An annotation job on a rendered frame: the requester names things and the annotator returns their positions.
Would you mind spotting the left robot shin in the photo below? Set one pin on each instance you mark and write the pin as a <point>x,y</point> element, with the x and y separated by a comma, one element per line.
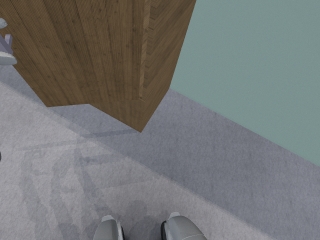
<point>107,217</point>

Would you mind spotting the cupboard door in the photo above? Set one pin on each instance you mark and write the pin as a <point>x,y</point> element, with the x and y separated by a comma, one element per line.
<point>75,52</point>

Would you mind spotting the handle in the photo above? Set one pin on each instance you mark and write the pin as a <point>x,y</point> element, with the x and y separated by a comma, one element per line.
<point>5,44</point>

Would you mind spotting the robot left hand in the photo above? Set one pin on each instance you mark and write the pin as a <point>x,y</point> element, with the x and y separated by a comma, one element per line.
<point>6,58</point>

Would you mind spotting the robot right thigh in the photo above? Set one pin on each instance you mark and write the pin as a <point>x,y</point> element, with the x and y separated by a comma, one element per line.
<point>182,228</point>

